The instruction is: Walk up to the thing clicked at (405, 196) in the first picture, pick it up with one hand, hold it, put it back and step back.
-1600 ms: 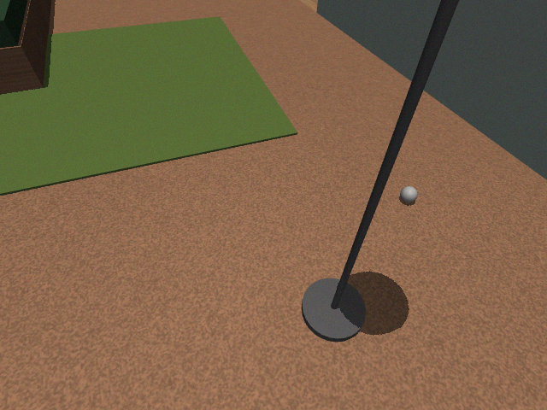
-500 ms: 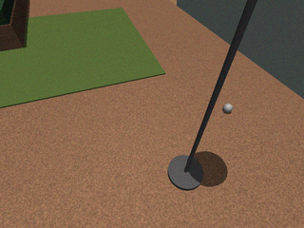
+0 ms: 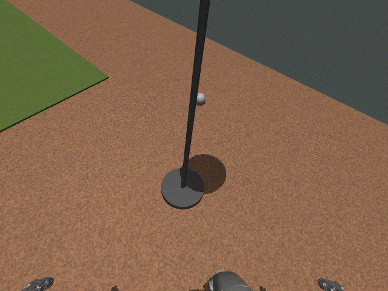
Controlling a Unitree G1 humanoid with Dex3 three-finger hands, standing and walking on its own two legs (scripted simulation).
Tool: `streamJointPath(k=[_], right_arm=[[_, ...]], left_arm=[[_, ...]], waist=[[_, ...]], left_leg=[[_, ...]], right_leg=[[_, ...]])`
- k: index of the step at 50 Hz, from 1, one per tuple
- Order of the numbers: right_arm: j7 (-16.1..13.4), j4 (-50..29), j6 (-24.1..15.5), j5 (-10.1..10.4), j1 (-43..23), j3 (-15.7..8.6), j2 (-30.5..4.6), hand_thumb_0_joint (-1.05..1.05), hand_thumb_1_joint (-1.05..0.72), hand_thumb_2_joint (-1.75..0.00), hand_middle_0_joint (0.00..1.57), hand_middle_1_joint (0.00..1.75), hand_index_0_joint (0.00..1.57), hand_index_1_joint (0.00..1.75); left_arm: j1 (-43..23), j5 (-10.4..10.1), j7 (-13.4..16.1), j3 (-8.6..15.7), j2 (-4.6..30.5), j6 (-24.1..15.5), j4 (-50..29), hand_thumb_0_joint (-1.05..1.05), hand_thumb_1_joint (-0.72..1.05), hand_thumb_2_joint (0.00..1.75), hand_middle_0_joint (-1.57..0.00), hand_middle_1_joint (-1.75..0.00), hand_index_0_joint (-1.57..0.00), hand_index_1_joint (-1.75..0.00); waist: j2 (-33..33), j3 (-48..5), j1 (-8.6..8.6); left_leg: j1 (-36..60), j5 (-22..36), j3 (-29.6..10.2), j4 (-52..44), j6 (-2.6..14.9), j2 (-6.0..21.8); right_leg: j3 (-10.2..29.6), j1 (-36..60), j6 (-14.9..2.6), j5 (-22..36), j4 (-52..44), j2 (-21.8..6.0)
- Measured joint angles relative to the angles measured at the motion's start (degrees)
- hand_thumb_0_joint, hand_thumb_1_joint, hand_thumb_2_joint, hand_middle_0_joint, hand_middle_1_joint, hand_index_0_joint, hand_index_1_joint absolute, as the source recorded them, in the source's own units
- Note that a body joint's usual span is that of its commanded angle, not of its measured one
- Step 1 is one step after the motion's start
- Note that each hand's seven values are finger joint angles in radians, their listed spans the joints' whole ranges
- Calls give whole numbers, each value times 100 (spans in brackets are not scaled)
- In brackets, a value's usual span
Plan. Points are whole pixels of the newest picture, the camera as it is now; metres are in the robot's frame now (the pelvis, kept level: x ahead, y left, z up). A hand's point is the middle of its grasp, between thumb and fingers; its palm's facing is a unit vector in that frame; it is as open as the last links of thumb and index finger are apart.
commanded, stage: walk up
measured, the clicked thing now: (200, 98) +1.45 -0.14 -0.74
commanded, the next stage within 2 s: none
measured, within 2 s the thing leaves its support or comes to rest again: neither
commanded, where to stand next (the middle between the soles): +0.11 -0.06 m, yaw -86 degrees
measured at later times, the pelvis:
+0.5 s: pelvis +0.05 -0.02 -0.01, yaw -29 degrees
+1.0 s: pelvis +0.10 +0.02 -0.02, yaw -54 degrees
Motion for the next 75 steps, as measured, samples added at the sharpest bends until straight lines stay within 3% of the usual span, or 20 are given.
streamJointPath(k=[6, 11, 13, 15, 18, 21, 27, 31, 33, 36, 41, 46, 50, 55, 57, 60, 63, 69, 73, 75], right_arm=[[102, -235, -106, -7, 263, -47, -165, 0, -90, -90, 20, 30, 21, 30], [186, -327, -103, -3, 441, -88, -382, 0, -90, -90, 20, 30, 21, 30], [204, -328, -59, 32, 514, -111, -457, 0, -90, -90, 20, 30, 21, 30], [197, -238, 23, 104, 551, -131, -499, 0, -90, -90, 20, 30, 21, 30], [231, -154, 98, 145, 500, 9, -401, 1, -90, -90, 20, 30, 21, 30], [283, -248, 9, 191, 395, 109, -363, 1, -90, -90, 20, 30, 21, 30], [130, -435, -40, 137, 239, 134, -432, 0, -90, -90, 20, 30, 21, 30], [-36, -462, -145, 136, 198, 103, -453, 0, -90, -90, 20, 30, 21, 30], [-110, -470, -210, 85, 154, 112, -306, 0, -90, -90, 20, 30, 21, 30], [-79, -508, -186, 105, -4, 222, -158, 0, -90, -90, 20, 30, 21, 30], [-105, -658, -274, 111, 129, 292, -36, 0, -90, -90, 20, 30, 21, 30], [-101, -779, -303, 117, 368, 257, -227, 0, -90, -90, 21, 30, 21, 30], [-42, -874, -270, 77, 495, 212, -384, 0, -90, -90, 20, 30, 21, 30], [13, -935, -144, 85, 578, 163, -514, 0, -90, -90, 20, 30, 21, 30], [4, -875, -67, 123, 571, 120, -606, 0, -90, -90, 20, 30, 21, 30], [-92, -624, 96, 208, 495, 137, -542, 0, -90, -90, 20, 30, 21, 30], [-98, -494, 40, 274, 408, 220, -457, 1, -90, -90, 20, 30, 21, 30], [-93, -404, -85, 153, 507, 364, -330, 0, -90, -90, 20, 30, 21, 30], [-121, -334, -161, 100, 509, 338, -366, 0, -90, -90, 20, 30, 21, 30], [-143, -323, -248, 69, 497, 298, -355, 0, -90, -90, 20, 30, 21, 30]], left_arm=[[27, 27, -136, -41, -15, 73, -42, 1, 90, 90, -20, -30, -20, -30], [-55, 24, -180, -131, -139, -52, -198, 1, 90, 90, -20, -30, -20, -30], [-89, 35, -150, -140, -178, -158, -284, 1, 90, 90, -20, -30, -20, -30], [-154, 58, -79, -160, -266, -284, -393, 1, 90, 90, -20, -30, -20, -30], [41, -5, 33, -169, -324, -365, -606, 1, 90, 90, -20, -30, -21, -30], [265, -77, 119, -257, -393, -288, -622, 1, 90, 90, -20, -30, -21, -30], [416, -11, 112, -292, -407, -154, -775, 1, 90, 90, -21, -30, -21, -30], [405, 8, 133, -256, -295, -110, -921, 1, 90, 90, -21, -30, -21, -30], [270, -39, 200, -180, -148, -75, -870, 1, 90, 90, -21, -30, -21, -30], [193, -39, 309, -128, -26, -53, -761, 1, 90, 90, -20, -30, -21, -30], [193, -126, 115, -72, 169, 37, -610, 1, 90, 90, -20, -30, -21, -30], [326, -153, -10, -97, 109, 80, -600, 1, 90, 90, -20, -30, -20, -30], [363, -137, -6, -157, 4, 89, -513, 1, 90, 90, -20, -30, -20, -30], [401, -124, 12, -146, -59, -48, -498, 1, 90, 90, -20, -30, -21, -30], [359, -75, 41, -105, -174, -131, -459, 1, 90, 90, -20, -30, -21, -30], [454, -3, 71, -147, -265, -210, -544, 1, 90, 90, -20, -30, -21, -30], [533, -29, 132, -179, -314, -209, -518, 1, 90, 90, -20, -30, -21, -30], [521, -29, 258, -123, -214, -310, -555, 1, 90, 90, -21, -30, -21, -30], [467, -38, 274, -139, -176, -339, -594, 1, 90, 90, -21, -30, -21, -30], [406, -74, 279, -157, -138, -295, -579, 1, 90, 90, -21, -30, -21, -30]], waist=[[110, -68, -158], [355, -73, -298], [503, -74, -316], [754, 34, -324], [571, 11, -47], [539, -27, 1], [514, -58, 94], [417, -76, 150], [101, 15, 127], [-28, 206, 141], [-173, 249, 41], [-135, 226, 62], [11, 184, -22], [228, 51, -115], [539, 75, -133], [611, 2, 38], [600, -58, 156], [433, -146, 192], [300, -132, 193], [144, -103, 143]], left_leg=[[79, -199, 793, 85, 41, 93], [11, -531, 1339, 463, -44, 297], [-107, -824, 1471, 925, -122, 517], [-411, -1100, 997, 1850, -195, 744], [-942, -1766, 49, 2982, -403, 245], [-1406, -1496, -444, 3147, -499, 181], [-1885, -708, -758, 2579, -490, 185], [-1408, -123, -757, 1342, -362, -63], [-1335, 87, -534, 1312, -197, -165], [-1173, -69, -197, 1303, -101, 136], [-897, 187, 139, 676, -79, 360], [-820, 97, 592, 686, -27, 491], [-864, -74, 893, 954, -58, 681], [-1146, -431, 1133, 1688, -200, 1012], [-1330, -698, 964, 2190, -167, 1258], [-1692, -1589, 203, 3189, -250, 753], [-1897, -1484, -160, 3584, -258, 387], [-1867, -1132, -387, 3226, -182, 156], [-1543, -1179, -470, 2491, -87, -10], [-1290, -798, -418, 1936, -62, -138]], right_leg=[[-440, 320, 13, -76, -871, -457], [-775, 727, -138, -265, -1722, -542], [-869, 974, -184, -46, -2136, -421], [-904, 1083, -174, -47, -2088, -166], [-415, 1150, -259, -77, -2090, -59], [-64, 1391, -235, 115, -2489, 77], [497, 1387, -120, 5, -2391, 343], [861, 1179, 47, -303, -1915, 540], [1002, 945, 63, -727, -1279, 518], [452, 369, 51, -1260, 182, 653], [-73, -50, 13, -629, 1054, 283], [-50, 40, 109, -526, 460, -185], [-335, 157, 46, -591, -211, -397], [-750, 630, -142, -481, -1261, -325], [-838, 737, -176, -434, -1353, -87], [-603, 620, -268, -479, -1160, 33], [-309, 634, -293, -267, -1416, 146], [-63, 533, -323, -167, -1482, 344], [71, 370, -263, -253, -1247, 434], [157, 249, -190, -361, -1007, 396]])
